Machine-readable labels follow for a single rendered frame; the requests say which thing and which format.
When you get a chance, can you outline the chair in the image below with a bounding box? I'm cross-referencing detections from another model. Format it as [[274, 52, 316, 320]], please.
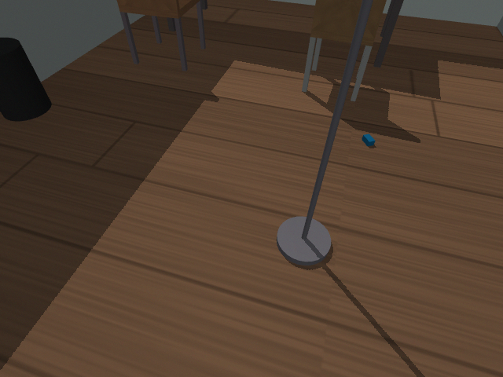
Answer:
[[117, 0, 206, 71], [302, 0, 387, 101]]

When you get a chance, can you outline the floor lamp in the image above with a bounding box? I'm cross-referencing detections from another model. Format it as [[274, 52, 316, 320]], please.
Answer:
[[277, 0, 373, 265]]

